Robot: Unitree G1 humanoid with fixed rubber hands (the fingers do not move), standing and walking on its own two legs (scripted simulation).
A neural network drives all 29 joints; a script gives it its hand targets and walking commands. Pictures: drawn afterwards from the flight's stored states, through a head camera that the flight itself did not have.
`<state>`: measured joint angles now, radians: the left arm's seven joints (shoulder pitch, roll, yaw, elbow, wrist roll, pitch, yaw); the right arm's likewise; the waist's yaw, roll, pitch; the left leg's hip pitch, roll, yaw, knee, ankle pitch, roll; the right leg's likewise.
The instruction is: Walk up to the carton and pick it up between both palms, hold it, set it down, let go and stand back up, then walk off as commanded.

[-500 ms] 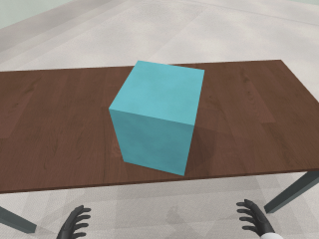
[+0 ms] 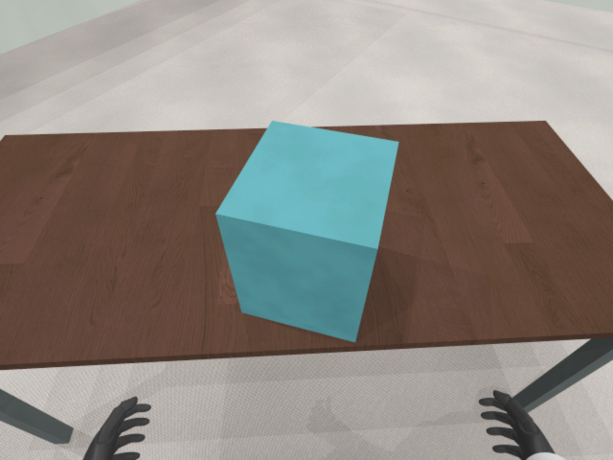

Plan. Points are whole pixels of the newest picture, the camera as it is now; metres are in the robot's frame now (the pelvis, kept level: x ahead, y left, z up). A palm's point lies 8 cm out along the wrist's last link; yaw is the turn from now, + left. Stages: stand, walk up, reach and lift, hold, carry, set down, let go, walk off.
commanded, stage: stand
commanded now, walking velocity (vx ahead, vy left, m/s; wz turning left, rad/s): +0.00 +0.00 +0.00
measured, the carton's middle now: (314, 233) +0.45 -0.01 +0.01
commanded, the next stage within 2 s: none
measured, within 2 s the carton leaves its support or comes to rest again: neither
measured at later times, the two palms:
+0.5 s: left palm out of the picture +0.12 +0.29 -0.09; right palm out of the picture +0.12 -0.29 -0.09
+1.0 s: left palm out of the picture +0.08 +0.29 -0.09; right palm out of the picture +0.07 -0.30 -0.09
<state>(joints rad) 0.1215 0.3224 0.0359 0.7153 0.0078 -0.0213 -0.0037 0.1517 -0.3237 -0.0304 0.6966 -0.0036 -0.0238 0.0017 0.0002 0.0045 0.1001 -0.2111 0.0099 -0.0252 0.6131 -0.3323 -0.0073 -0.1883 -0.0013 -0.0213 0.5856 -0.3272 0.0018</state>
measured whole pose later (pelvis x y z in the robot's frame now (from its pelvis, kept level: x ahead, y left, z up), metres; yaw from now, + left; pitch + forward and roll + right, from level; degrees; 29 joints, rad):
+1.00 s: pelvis -0.01 +0.00 +0.02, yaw +0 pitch -4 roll +0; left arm 0.11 0.34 0.02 1.03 0.00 -0.02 0.01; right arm 0.14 -0.34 -0.02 1.02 0.00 -0.03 -0.02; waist 0.00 0.00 0.09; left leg -0.11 0.01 -0.02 0.37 -0.19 -0.01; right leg -0.09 0.00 -0.02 0.35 -0.19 0.00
